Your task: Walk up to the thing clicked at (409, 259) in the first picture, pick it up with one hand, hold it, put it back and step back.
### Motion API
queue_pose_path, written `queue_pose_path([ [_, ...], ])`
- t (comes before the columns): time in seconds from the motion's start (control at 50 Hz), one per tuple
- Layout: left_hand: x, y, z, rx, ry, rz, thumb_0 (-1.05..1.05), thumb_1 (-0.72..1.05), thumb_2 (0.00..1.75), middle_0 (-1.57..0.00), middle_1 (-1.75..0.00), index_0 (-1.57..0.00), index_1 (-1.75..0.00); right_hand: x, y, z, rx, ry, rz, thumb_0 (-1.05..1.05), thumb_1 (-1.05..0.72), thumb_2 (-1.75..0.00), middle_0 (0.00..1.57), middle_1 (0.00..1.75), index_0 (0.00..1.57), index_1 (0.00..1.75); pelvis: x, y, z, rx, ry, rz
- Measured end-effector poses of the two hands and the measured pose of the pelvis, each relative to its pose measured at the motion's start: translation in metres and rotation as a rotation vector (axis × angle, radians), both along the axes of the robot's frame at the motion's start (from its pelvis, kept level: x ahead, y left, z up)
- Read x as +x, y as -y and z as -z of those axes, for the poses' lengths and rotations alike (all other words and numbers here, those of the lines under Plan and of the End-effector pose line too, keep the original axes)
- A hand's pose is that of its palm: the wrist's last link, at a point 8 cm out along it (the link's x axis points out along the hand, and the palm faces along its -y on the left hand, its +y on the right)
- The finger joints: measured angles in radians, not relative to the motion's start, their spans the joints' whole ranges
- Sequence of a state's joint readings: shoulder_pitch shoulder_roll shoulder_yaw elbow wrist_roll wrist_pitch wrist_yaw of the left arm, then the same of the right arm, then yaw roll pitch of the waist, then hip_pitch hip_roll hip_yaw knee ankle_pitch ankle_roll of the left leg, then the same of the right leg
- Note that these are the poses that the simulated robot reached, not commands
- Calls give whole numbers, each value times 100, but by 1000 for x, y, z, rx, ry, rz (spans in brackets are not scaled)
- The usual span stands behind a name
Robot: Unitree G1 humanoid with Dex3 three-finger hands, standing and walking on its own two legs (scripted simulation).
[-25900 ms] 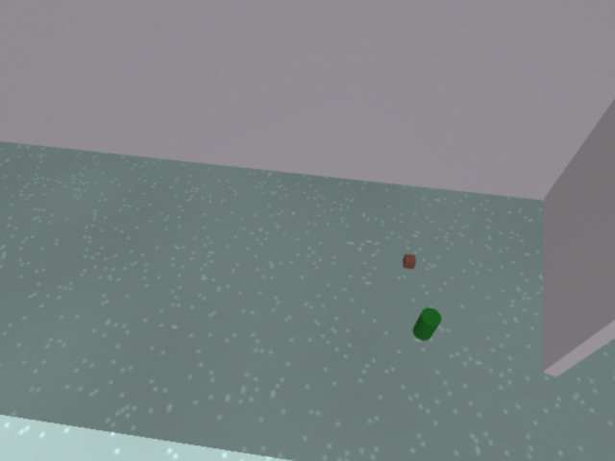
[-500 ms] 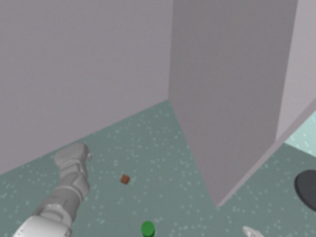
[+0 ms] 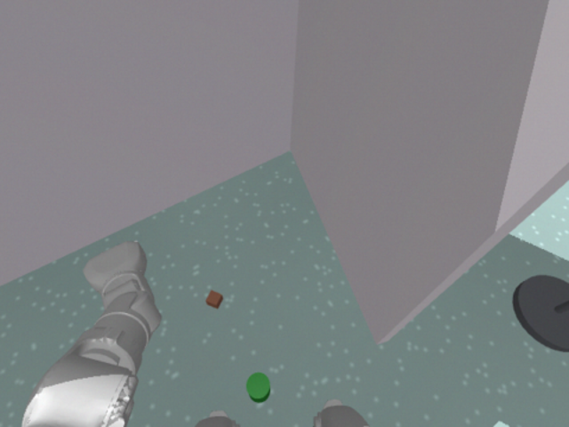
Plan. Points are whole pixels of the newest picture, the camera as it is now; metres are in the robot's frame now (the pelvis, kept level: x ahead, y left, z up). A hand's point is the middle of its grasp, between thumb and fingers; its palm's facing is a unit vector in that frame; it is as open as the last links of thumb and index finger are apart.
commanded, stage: go down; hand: left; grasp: from above
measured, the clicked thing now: (214, 299) +0.55 +0.19 -0.71
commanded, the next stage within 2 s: none
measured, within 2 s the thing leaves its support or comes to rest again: neither
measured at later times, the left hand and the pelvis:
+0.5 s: hand (132, 285) +0.35 +0.23 -0.09, palm faces -0.38 -0.20 -0.91, open 11.2 cm; pelvis +0.01 +0.00 +0.00, yaw +0 degrees
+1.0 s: hand (147, 269) +0.42 +0.24 -0.18, palm faces -0.25 -0.28 -0.93, open 13.0 cm; pelvis -0.02 +0.00 -0.08, yaw -1 degrees
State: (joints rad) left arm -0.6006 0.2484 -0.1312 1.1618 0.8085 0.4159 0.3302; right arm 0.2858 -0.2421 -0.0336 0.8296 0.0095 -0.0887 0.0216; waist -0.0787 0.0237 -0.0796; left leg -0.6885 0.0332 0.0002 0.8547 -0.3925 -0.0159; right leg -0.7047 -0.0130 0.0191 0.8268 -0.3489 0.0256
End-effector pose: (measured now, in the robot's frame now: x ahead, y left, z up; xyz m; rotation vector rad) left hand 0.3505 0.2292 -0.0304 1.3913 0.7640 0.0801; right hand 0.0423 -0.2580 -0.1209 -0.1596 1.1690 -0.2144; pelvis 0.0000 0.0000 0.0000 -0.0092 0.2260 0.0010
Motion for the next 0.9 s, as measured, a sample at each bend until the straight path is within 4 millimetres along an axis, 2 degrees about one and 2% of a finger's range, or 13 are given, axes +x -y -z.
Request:
queue_pose_path([
  [0.18, 6, 1, -3, 3, 6, 22, 0, 7, 48, -64, -49, -62, -49, -11, -1, 0, 3, -26, 27, 0, -90, -90, 20, 30, 20, 30, 5, -2, -1, -1, -3, 5],
  [0.58, 10, -3, 5, 13, 8, 6, 0, -13, 66, -52, -57, -48, -60, 18, 2, -3, -14, 19, -17, 0, -89, -89, 20, 30, 20, 30, 10, 0, 1, -3, -23, 1],
  [0.74, 25, -5, 36, 14, 0, -40, 0, -24, 76, -45, -63, -40, -67, 8, 9, 9, -46, -18, -51, 0, -88, -89, 20, 30, 20, 30, 2, 3, 20, -8, -96, -2],
  [0.9, 56, -11, 73, 14, 79, -133, 0, -34, 85, -40, -69, -33, -74, -25, 13, 45, -61, -114, -49, 0, -88, -89, 20, 30, 20, 30, -12, 2, 59, -25, -210, 3],
])
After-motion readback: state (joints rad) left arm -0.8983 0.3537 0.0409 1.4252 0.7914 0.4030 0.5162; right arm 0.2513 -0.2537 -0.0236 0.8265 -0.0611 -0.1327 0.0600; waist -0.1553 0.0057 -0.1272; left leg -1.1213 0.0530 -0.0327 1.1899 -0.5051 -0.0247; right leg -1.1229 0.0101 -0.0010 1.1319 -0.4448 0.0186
